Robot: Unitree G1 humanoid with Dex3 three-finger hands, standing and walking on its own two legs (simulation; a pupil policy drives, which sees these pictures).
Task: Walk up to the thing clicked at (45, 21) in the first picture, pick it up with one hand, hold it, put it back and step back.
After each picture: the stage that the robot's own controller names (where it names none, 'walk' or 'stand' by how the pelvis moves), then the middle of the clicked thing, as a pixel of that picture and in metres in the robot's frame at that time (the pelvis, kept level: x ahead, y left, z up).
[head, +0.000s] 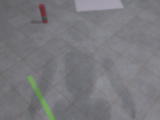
stand; (43, 14) +1.82 +0.49 -0.66
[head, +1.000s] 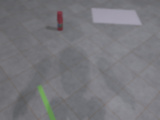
walk; (60, 21) +1.72 +0.21 -0.64
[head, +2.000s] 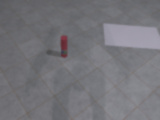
walk; (64, 47) +1.16 +0.14 -0.64
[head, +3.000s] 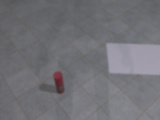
walk; (59, 83) +0.72 +0.17 -0.64
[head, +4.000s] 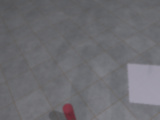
walk; (69, 114) +0.46 +0.17 -0.64
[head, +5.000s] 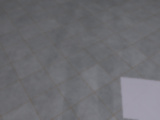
stand; out of the picture +0.37 +0.13 -0.65
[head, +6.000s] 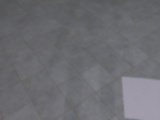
stand; out of the picture +0.36 +0.14 -0.66
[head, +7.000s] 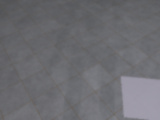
stand; out of the picture +0.37 +0.14 -0.66
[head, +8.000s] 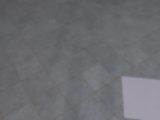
stand; out of the picture +0.36 +0.14 -0.66
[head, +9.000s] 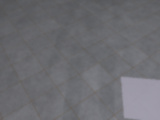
go down; out of the picture +0.36 +0.14 -0.66
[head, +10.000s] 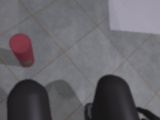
go down; (24, 53) +0.45 +0.19 -0.26
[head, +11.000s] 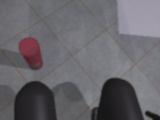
approach; (33, 56) +0.44 +0.19 -0.26
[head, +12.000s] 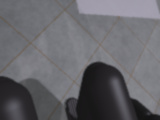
close in; out of the picture +0.42 +0.24 -0.16
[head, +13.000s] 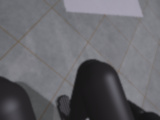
close; out of the picture +0.44 +0.25 -0.16
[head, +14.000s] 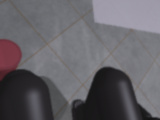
lift; (1, 68) +0.33 +0.23 -0.13
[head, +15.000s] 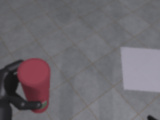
lift; (37, 91) +0.30 +0.15 +0.04
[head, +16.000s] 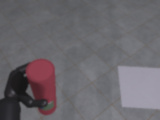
hold; (44, 91) +0.31 +0.13 +0.04
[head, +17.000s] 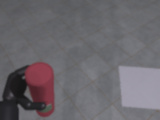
hold; (43, 94) +0.30 +0.14 +0.03
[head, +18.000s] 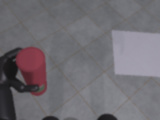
crouch; (35, 76) +0.36 +0.15 -0.03
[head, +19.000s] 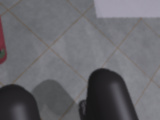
lower; out of the picture +0.46 +0.21 -0.10
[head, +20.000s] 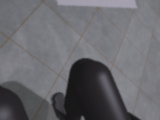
lower; out of the picture +0.44 +0.25 -0.17
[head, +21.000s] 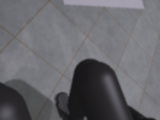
lower; out of the picture +0.44 +0.25 -0.16
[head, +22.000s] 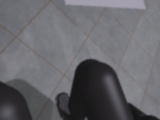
lower; out of the picture +0.43 +0.25 -0.16
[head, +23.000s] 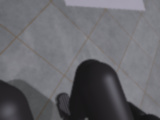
lower; out of the picture +0.43 +0.25 -0.16
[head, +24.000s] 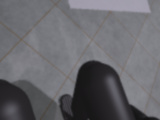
open; out of the picture +0.43 +0.22 -0.16
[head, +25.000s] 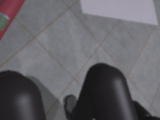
stand; (3, 15) +0.57 +0.19 -0.27
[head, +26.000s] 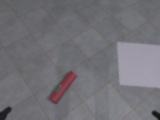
stand; (63, 86) +0.55 +0.10 -0.61
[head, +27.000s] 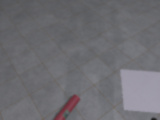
stand; (67, 109) +0.56 +0.12 -0.69
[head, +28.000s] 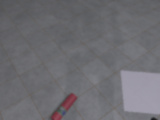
stand; (64, 107) +0.58 +0.14 -0.69
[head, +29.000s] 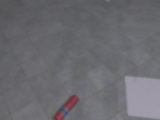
stand; (67, 108) +0.62 +0.16 -0.74
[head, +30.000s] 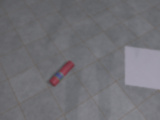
walk; (62, 73) +0.71 +0.15 -0.72
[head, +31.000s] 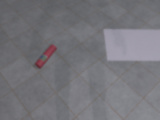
walk; (46, 56) +0.93 +0.33 -0.72
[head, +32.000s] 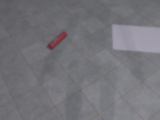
stand; (57, 40) +1.27 +0.30 -0.72
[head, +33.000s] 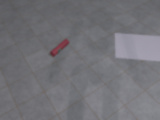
stand; (59, 47) +1.28 +0.26 -0.74
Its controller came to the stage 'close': yes
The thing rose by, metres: 0.68
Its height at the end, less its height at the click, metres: -0.09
